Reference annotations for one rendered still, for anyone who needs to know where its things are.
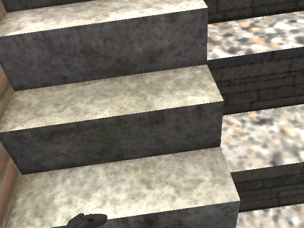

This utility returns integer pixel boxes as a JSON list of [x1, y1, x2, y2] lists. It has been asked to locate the robot left hand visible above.
[[63, 213, 107, 228]]

